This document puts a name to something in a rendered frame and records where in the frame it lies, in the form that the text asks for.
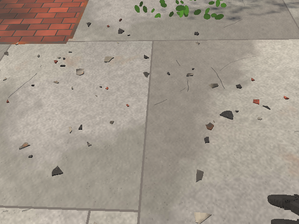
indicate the robot right hand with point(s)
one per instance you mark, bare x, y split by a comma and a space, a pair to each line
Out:
287, 202

